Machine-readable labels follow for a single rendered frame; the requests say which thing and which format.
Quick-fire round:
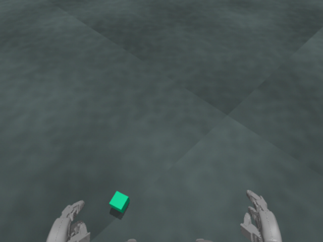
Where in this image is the left robot hand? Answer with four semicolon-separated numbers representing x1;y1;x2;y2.
46;201;90;242

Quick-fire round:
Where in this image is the small box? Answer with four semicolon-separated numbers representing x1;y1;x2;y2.
109;191;130;213

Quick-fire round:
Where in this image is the right robot hand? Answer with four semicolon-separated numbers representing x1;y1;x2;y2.
240;190;282;242

